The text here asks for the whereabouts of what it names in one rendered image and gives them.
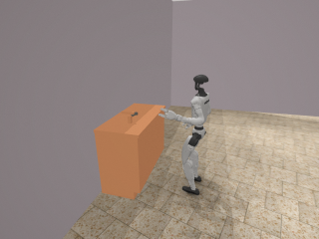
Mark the left robot hand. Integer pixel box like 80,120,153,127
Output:
159,108,176,120

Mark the robot left upper arm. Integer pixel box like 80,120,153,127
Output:
190,97,204,125

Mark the humanoid robot torso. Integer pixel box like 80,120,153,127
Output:
191,94,209,140

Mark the left robot forearm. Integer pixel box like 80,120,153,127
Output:
175,115,203,125

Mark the robot right upper arm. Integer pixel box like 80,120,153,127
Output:
207,93,211,115

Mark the left robot thigh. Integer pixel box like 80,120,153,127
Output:
181,133,199,168

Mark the counter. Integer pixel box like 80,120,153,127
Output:
94,103,165,200

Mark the right robot hand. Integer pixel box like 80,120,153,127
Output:
182,122,192,129

